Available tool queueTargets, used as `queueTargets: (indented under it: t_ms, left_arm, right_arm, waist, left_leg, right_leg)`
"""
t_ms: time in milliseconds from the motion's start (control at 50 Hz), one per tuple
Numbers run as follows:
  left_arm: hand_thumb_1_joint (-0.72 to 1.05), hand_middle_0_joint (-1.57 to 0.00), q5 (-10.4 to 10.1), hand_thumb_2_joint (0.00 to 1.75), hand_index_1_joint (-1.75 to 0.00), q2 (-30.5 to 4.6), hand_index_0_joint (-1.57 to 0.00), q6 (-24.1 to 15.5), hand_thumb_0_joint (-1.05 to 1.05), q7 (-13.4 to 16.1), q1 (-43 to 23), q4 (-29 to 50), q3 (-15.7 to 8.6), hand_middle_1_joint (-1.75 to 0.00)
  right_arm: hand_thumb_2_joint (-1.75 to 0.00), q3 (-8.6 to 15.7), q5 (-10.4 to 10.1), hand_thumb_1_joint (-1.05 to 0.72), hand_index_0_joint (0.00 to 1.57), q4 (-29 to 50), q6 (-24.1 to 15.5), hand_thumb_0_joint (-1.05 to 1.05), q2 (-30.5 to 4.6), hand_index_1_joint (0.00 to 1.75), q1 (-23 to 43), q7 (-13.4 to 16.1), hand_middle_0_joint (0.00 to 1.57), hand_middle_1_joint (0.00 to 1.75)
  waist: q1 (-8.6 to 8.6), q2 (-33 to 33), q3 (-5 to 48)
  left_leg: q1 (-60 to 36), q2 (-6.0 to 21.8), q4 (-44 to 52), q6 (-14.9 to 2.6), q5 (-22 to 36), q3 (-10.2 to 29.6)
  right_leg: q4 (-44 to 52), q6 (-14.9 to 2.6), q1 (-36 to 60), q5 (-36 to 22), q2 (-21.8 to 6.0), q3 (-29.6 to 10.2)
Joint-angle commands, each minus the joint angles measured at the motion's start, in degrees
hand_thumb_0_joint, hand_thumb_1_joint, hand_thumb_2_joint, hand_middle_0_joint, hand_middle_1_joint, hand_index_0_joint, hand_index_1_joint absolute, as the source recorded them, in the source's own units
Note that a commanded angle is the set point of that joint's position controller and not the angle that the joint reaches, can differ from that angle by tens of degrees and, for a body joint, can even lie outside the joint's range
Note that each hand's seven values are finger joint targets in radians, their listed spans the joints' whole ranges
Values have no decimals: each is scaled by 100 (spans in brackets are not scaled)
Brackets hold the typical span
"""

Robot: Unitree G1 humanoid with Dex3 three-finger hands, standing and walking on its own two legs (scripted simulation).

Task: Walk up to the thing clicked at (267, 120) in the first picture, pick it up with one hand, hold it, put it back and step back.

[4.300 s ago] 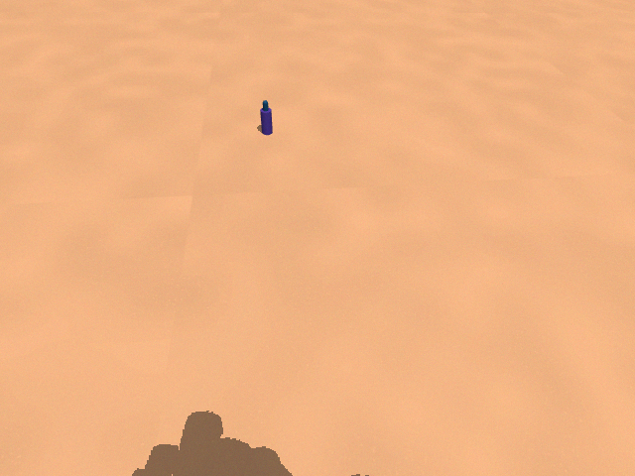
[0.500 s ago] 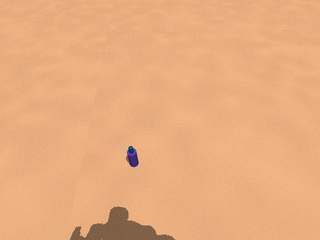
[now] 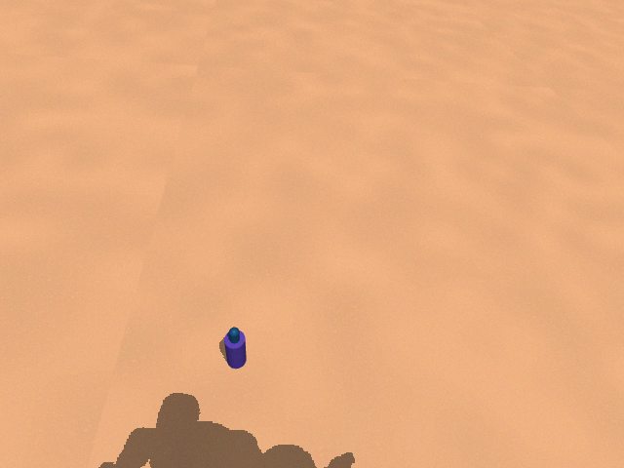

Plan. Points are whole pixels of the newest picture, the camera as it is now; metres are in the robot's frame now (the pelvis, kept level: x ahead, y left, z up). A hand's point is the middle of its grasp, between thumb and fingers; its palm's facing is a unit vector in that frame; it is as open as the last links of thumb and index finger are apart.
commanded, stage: walk up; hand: left
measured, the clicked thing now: (235, 345) +0.61 +0.18 -0.66
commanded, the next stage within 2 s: none
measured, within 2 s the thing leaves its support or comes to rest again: neither
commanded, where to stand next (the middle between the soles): +0.29 -0.04 m, yaw +0 degrees
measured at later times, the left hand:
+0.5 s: hand (125, 435) +0.21 +0.24 -0.12, palm faces -0.02 -0.91 -0.42, open 7.4 cm
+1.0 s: hand (143, 394) +0.28 +0.25 -0.16, palm faces -0.03 -0.92 -0.40, open 7.4 cm
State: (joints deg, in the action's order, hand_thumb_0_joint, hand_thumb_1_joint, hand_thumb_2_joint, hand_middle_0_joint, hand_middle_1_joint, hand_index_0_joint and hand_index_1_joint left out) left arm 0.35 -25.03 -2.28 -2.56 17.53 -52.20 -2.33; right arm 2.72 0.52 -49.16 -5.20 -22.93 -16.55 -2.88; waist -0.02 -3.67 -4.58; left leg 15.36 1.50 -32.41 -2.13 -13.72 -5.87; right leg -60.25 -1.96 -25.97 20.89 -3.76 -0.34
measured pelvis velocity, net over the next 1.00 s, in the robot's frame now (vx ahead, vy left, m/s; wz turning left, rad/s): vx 0.24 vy -0.03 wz -0.02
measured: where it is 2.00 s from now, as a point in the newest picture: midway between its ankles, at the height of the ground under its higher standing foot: outside the picture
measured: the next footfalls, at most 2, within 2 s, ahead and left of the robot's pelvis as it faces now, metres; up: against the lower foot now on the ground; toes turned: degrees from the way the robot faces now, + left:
right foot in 0.24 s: +0.22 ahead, -0.17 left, +0.00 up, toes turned -5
left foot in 0.60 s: +0.32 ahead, +0.10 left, +0.00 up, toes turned +0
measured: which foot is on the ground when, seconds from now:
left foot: down 0.00-0.26, up 0.28-0.58, down 0.60-1.00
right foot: up 0.00-0.22, down 0.24-0.62, up 0.64-0.84, down 0.86-1.00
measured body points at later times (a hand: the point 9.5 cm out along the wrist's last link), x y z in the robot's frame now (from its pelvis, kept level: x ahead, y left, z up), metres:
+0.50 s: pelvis +0.16 -0.04 +0.00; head +0.17 -0.06 +0.45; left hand +0.21 +0.29 -0.09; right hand +0.23 -0.36 -0.12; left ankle +0.24 +0.11 -0.69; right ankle +0.18 -0.17 -0.73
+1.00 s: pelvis +0.24 -0.03 -0.01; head +0.25 -0.04 +0.44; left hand +0.28 +0.29 -0.13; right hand +0.31 -0.35 -0.13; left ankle +0.28 +0.10 -0.73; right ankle +0.25 -0.15 -0.73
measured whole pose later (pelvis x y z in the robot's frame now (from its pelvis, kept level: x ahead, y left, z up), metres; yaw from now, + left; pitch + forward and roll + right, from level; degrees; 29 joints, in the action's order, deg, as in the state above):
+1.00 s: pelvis +0.24 -0.03 -0.01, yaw -1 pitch -2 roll +0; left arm 1.4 -22.1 -1.4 -0.3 14.6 -57.6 -1.7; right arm 1.2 0.1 -55.8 -0.3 -23.4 -11.7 -1.2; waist 0.8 1.3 -3.6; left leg 19.9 1.7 -39.3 -0.7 -18.2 -0.4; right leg -39.2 0.0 -17.5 19.4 -1.5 1.9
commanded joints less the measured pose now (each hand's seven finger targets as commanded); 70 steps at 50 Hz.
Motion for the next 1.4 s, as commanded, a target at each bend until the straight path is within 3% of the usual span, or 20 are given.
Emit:
queueTargets:
  t_ms: [0,100,200,220,240,260,360,520,560,580,600,640,740,820,840,880,900,980,1020,1380]
  left_arm:
    - [90,-20,26,90,-30,-1050,-20,-90,0,-70,135,381,-341,-30]
    - [90,-20,25,90,-30,-979,-20,-127,0,-146,-316,457,-374,-30]
    - [90,-20,44,90,-30,-1123,-20,-330,0,3,665,50,-506,-30]
    - [90,-20,81,90,-30,-1506,-20,-381,0,85,1129,17,-632,-30]
    - [90,-20,62,90,-30,-1990,-20,-422,0,141,1125,224,-692,-30]
    - [90,-20,-17,90,-30,-2029,-20,-382,0,130,867,280,-657,-30]
    - [90,-20,-58,90,-30,-1433,-20,-362,0,170,48,536,-461,-30]
    - [90,-20,-30,90,-30,-1283,-20,-221,0,293,-215,576,-262,-30]
    - [90,-20,-96,90,-30,-1033,-20,-140,0,325,-320,592,-135,-30]
    - [90,-20,-79,90,-30,-845,-20,-130,0,273,-82,711,-72,-30]
    - [90,-20,-83,90,-30,-636,-20,-86,0,263,27,693,-15,-30]
    - [90,-20,-11,90,-30,-1242,-20,9,0,354,109,400,-186,-30]
    - [90,-20,37,90,-30,-1007,-20,-32,0,239,327,30,-251,-30]
    - [90,-20,102,90,-30,-854,-20,-38,0,295,438,-248,-314,-30]
    - [90,-20,128,90,-30,-939,-20,-48,0,320,406,-243,-344,-30]
    - [90,-20,196,90,-30,-1534,-20,-122,0,341,-204,-30,-376,-30]
    - [90,-20,163,90,-30,-1587,-20,-106,0,321,-704,66,-364,-30]
    - [90,-20,4,90,-30,-902,-20,-99,0,300,-924,-54,-97,-30]
    - [90,-20,-42,90,-30,-934,-20,-69,0,297,-632,-288,-109,-30]
    - [90,-20,-71,90,-30,-781,-20,36,0,285,-1765,-961,-3,-30]
  right_arm:
    - [-90,485,4,-90,20,372,-113,0,-1647,30,-157,132,20,30]
    - [-90,514,-25,-90,20,420,-76,0,-1770,30,-117,98,20,30]
    - [-90,327,-18,-90,20,487,57,0,-1291,30,-133,95,20,30]
    - [-90,201,-42,-90,20,540,49,0,-937,30,-369,99,20,30]
    - [-90,127,-54,-90,20,647,65,0,-819,30,-367,90,20,30]
    - [-90,298,6,-90,20,544,126,0,-1391,30,25,175,20,30]
    - [-90,341,-41,-90,20,32,238,0,-1282,30,-523,48,20,30]
    - [-90,255,-19,-90,20,-72,263,0,-850,30,71,138,20,30]
    - [-90,290,5,-90,20,-212,205,0,-1041,30,-141,219,20,30]
    - [-90,445,64,-90,20,-197,177,0,-1497,30,-503,216,20,30]
    - [-90,510,82,-90,20,-104,145,0,-1865,30,-467,211,20,30]
    - [-90,595,-29,-90,20,1,193,0,-2018,30,-118,216,20,30]
    - [-90,394,77,-90,20,108,227,0,-1609,30,454,240,20,30]
    - [-90,217,23,-90,20,185,352,0,-1317,30,907,212,20,30]
    - [-90,143,-4,-90,20,177,393,0,-1141,30,874,217,20,30]
    - [-90,64,-41,-90,20,111,438,0,-828,30,899,240,20,30]
    - [-90,151,-23,-90,20,-87,426,0,-1106,30,848,283,20,30]
    - [-90,106,-76,-90,20,-542,208,0,-1155,30,432,318,20,30]
    - [-90,58,-113,-90,20,-534,185,0,-1319,30,927,286,20,30]
    - [-90,-109,-73,-90,20,-1350,274,0,-1011,30,1558,307,20,30]
  waist:
    - [-94,1308,-49]
    - [-111,1291,-151]
    - [419,78,690]
    - [618,-1044,894]
    - [552,-1526,767]
    - [565,-746,429]
    - [46,-666,38]
    - [31,-413,432]
    - [-157,101,604]
    - [-237,896,959]
    - [-218,1564,814]
    - [-180,1274,411]
    - [-12,1493,297]
    - [239,1159,401]
    - [271,864,392]
    - [132,-683,-21]
    - [51,-484,-176]
    - [-184,-2,679]
    - [170,116,802]
    - [44,406,652]
  left_leg:
    - [-133,1410,1954,-1094,-782,1452]
    - [39,1429,1966,-1019,-1378,1353]
    - [364,843,-518,-578,464,526]
    - [1106,338,-2081,-334,-83,101]
    - [2468,-345,-3075,-26,-1580,167]
    - [2503,61,-3394,3,-1768,758]
    - [1560,402,-2468,118,-593,748]
    - [-7,63,-376,170,571,233]
    - [-711,39,228,20,1359,355]
    - [-1155,650,443,-242,343,1158]
    - [-1232,1693,1301,-756,-706,3081]
    - [-690,2116,1705,-1404,-2023,3692]
    - [358,1364,1240,-1027,-954,2055]
    - [1436,1039,693,-580,-1620,1451]
    - [1663,924,467,-398,-2043,1348]
    - [1532,-68,-1122,96,-1706,540]
    - [874,101,-1414,119,-1429,779]
    - [-635,493,313,-72,930,1215]
    - [-66,799,295,-297,1077,1593]
    - [-583,545,1279,57,1396,1171]
  right_leg:
    - [859,171,-483,-376,-318,-24]
    - [1886,134,-104,-902,-280,136]
    - [3203,54,2352,-1014,273,403]
    - [3844,-182,3022,40,-486,-766]
    - [4656,-848,3346,533,-1945,-3450]
    - [4592,-1432,2696,396,-2300,-3789]
    - [4472,-994,1339,-474,-1089,-1026]
    - [3094,-836,752,-3146,-961,-134]
    - [2299,-452,422,-2338,-631,63]
    - [1675,-273,27,-538,-241,279]
    - [670,-40,-715,1092,432,426]
    - [-233,-46,-915,1334,106,-109]
    - [1253,27,230,639,17,54]
    - [2533,11,1687,-376,319,317]
    - [2851,-59,1845,-193,204,83]
    - [4649,-714,583,2118,-1424,-2689]
    - [4555,-1002,52,1779,-1632,-2667]
    - [3064,-231,515,-1804,-523,-551]
    - [3200,-20,1329,-1224,-164,-260]
    - [4186,74,1937,-1509,-377,-121]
